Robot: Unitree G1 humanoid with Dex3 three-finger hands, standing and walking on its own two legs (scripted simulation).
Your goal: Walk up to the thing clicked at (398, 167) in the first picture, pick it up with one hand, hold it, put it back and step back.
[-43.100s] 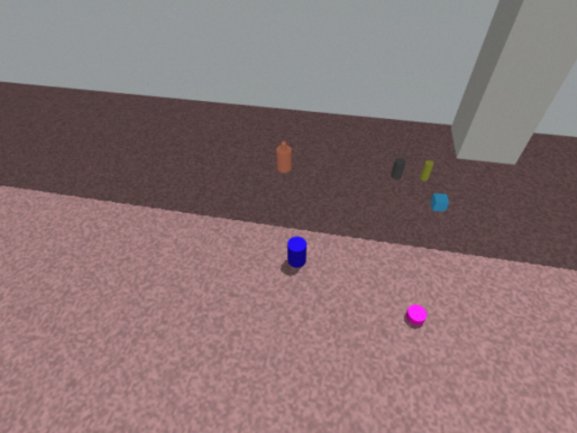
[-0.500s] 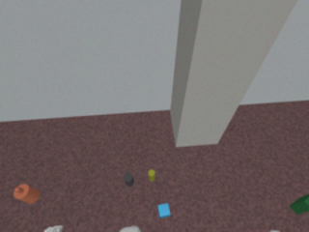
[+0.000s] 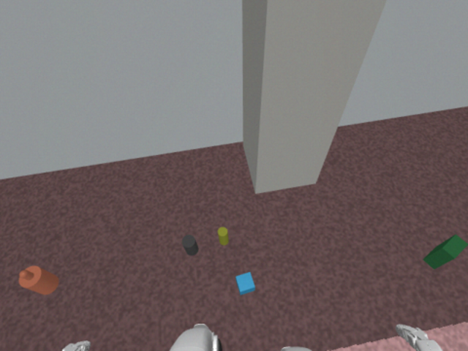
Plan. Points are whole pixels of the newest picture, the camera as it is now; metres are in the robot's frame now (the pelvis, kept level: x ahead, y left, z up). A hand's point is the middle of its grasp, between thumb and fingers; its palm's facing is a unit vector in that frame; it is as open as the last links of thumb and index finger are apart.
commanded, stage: step back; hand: left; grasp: from above
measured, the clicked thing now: (190, 245) +0.55 +0.22 -0.70
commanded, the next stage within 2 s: none
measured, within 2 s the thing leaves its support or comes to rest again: neither
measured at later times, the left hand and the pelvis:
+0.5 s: hand out of the picture -0.03 +0.28 -0.13, palm faces +0.09 -0.92 -0.38, open 7.4 cm; pelvis -0.14 +0.00 +0.01, yaw +5 degrees
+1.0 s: hand out of the picture -0.22 +0.24 -0.12, palm faces +0.04 -0.90 -0.44, open 7.4 cm; pelvis -0.31 -0.03 +0.01, yaw +4 degrees
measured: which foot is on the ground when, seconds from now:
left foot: down 0.00-0.00, up 0.02-0.36, down 0.38-0.76, up 0.78-1.00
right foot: down 0.00-0.38, up 0.40-0.72, down 0.74-1.00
